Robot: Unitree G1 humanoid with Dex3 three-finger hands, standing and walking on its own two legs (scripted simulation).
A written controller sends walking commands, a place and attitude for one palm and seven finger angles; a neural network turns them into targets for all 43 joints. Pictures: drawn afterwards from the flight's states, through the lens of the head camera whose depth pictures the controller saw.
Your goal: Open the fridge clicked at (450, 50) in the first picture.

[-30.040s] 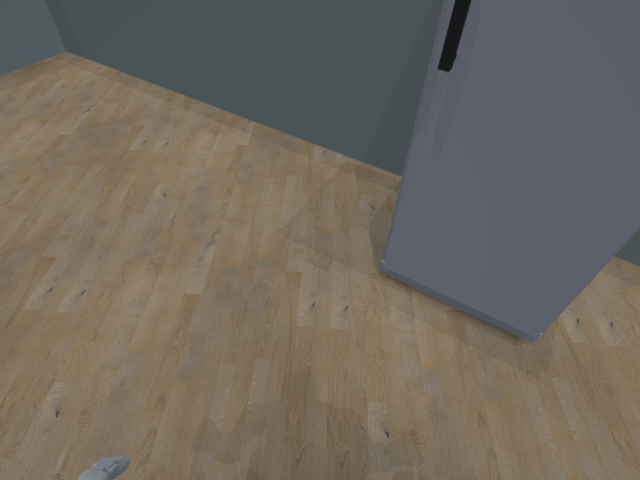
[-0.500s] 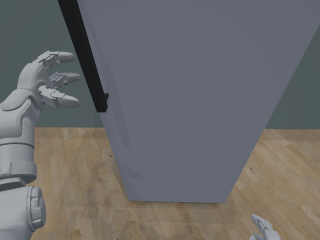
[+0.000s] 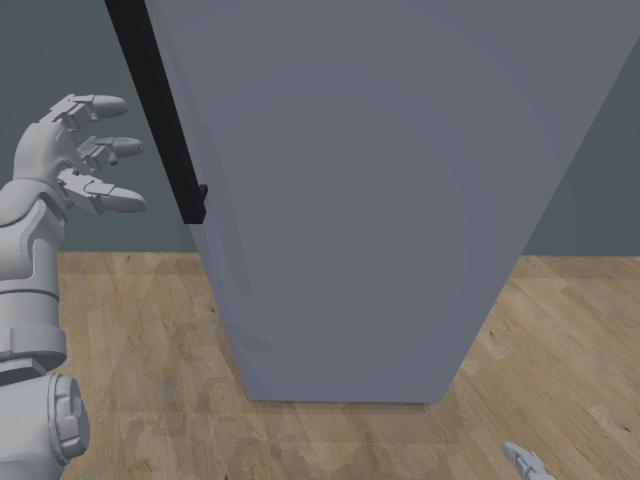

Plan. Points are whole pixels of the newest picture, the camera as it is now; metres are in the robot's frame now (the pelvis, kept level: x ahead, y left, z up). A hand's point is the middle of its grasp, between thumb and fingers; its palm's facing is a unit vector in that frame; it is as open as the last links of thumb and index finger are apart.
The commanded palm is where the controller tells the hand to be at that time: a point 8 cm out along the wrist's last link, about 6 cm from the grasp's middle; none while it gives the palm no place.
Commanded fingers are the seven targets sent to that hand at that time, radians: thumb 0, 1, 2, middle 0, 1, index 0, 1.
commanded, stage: move the hooked fingers beside the handle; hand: left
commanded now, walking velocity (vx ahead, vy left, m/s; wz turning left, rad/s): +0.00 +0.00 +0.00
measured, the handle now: (171, 114) +0.46 +0.19 +0.26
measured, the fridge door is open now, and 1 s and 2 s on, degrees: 0 0 0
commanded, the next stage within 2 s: feel for the door with the fingertips in 0.14 s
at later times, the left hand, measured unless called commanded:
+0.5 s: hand (132, 160) +0.39 +0.23 +0.23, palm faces +0.04 -1.00 -0.02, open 14.0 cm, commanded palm +0.36 +0.28 +0.24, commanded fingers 0.00 -0.50 0.30 -0.30 -1.20 -0.30 -1.20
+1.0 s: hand (145, 151) +0.40 +0.21 +0.24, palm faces +0.05 -1.00 -0.02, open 14.0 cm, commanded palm +0.38 +0.27 +0.24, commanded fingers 0.00 -0.50 0.30 -0.30 -1.20 -0.30 -1.20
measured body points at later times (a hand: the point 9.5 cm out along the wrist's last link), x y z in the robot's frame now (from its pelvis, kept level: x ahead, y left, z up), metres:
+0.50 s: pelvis +0.00 +0.00 +0.00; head -0.02 -0.01 +0.45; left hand +0.38 +0.28 +0.24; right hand +0.16 -0.24 -0.09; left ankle +0.04 +0.12 -0.74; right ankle -0.06 -0.10 -0.74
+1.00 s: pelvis -0.01 +0.00 +0.00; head -0.02 -0.01 +0.45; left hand +0.39 +0.26 +0.25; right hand +0.14 -0.25 -0.09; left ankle +0.04 +0.12 -0.74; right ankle -0.06 -0.10 -0.74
